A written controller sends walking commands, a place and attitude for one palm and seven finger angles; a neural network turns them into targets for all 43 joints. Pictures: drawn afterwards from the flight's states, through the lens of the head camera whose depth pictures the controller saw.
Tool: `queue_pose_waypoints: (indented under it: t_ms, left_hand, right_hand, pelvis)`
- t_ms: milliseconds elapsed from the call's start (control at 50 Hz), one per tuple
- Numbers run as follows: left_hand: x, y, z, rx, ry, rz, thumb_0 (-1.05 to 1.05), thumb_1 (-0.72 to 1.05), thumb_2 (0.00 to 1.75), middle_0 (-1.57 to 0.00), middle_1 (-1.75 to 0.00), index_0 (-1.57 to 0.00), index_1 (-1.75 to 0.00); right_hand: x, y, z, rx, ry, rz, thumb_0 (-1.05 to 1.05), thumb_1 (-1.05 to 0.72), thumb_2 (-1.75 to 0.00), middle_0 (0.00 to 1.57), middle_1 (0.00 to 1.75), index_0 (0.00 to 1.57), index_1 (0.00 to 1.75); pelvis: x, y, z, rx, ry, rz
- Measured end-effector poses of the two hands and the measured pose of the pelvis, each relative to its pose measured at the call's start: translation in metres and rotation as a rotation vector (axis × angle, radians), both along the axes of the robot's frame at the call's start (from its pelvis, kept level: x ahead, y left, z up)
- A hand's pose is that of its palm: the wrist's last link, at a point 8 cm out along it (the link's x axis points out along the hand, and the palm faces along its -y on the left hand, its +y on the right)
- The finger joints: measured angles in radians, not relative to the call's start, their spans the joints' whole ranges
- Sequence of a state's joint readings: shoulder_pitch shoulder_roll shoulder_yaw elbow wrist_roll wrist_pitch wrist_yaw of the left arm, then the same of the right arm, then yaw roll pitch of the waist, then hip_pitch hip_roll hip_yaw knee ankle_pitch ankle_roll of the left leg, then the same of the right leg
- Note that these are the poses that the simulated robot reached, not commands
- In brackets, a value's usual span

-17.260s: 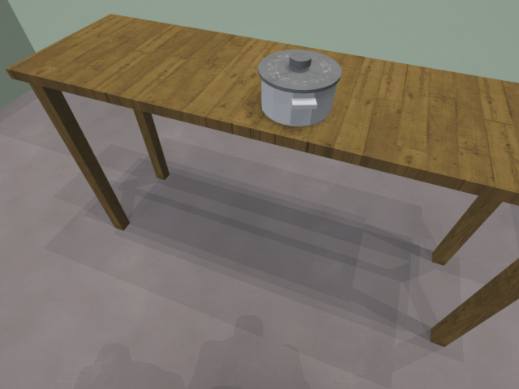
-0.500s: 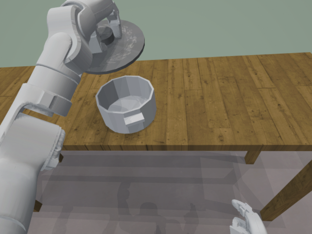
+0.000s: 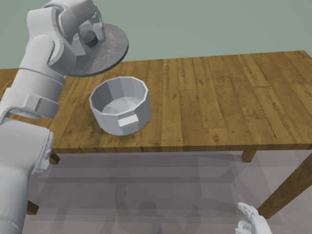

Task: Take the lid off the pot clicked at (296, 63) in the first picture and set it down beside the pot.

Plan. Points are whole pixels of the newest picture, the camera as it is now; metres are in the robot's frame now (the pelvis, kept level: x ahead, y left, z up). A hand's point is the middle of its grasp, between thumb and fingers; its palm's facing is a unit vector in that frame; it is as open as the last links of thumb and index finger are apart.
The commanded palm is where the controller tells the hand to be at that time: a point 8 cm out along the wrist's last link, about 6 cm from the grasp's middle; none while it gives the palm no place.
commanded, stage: move the lid sideways beside the pot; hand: left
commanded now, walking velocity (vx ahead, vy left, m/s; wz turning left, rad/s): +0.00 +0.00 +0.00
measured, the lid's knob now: (86, 39) +0.47 +0.16 +0.29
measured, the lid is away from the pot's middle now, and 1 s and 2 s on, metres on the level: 0.04 0.17 0.24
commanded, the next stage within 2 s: lower the lid onto the table in 1.70 s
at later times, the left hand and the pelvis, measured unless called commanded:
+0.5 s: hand (54, 43) +0.43 +0.22 +0.30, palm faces -0.11 -0.03 -0.99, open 7.6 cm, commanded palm +0.41 +0.23 +0.37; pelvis +0.00 +0.00 +0.00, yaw +1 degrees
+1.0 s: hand (25, 47) +0.43 +0.28 +0.30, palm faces -0.11 -0.04 -0.99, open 7.6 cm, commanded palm +0.41 +0.29 +0.37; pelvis +0.00 +0.01 +0.00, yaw +1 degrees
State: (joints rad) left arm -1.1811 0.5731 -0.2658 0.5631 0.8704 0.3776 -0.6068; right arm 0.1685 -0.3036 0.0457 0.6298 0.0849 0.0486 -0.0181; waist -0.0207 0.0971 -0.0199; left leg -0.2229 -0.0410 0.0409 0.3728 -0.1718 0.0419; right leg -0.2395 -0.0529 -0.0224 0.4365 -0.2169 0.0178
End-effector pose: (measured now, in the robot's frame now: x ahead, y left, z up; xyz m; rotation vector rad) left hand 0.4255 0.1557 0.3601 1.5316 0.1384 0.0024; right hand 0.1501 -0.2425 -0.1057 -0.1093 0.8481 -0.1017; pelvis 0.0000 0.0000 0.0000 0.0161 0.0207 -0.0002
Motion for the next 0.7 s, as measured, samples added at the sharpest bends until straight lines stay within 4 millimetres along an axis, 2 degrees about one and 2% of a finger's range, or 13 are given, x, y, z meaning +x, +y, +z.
queue_pose_waypoints:
  t_ms: [200, 340, 700]
  left_hand:
    - [-0.007, 0.026, -0.002, 0.012, 0.016, 0.049, 0.02, 0.12, 0.99, -0.72, -0.8, -0.76, -0.83]
    - [-0.008, 0.041, -0.002, 0.034, 0.025, 0.075, 0.02, 0.12, 0.99, -0.72, -0.8, -0.76, -0.83]
    - [0.0, 0.078, -0.001, 0.014, 0.035, 0.13, 0.02, 0.12, 0.99, -0.72, -0.8, -0.76, -0.83]
  right_hand:
    - [0.007, 0.002, 0.003, -0.008, -0.003, 0.019, 0.01, -0.91, -0.9, 0.2, 0.3, 0.2, 0.3]
    - [0.006, 0.005, 0.003, -0.012, 0.008, 0.023, 0.01, -0.91, -0.9, 0.2, 0.3, 0.2, 0.3]
    - [-0.023, 0.002, -0.005, -0.024, 0.1, -0.023, 0.01, -0.91, -0.9, 0.2, 0.3, 0.2, 0.3]
  pelvis:
    - [-0.002, -0.001, 0.0, -0.004, -0.001, 0.013]
    - [-0.003, 0.001, -0.001, -0.006, 0.002, 0.019]
    - [-0.002, 0.007, 0.0, -0.012, 0.018, 0.01]
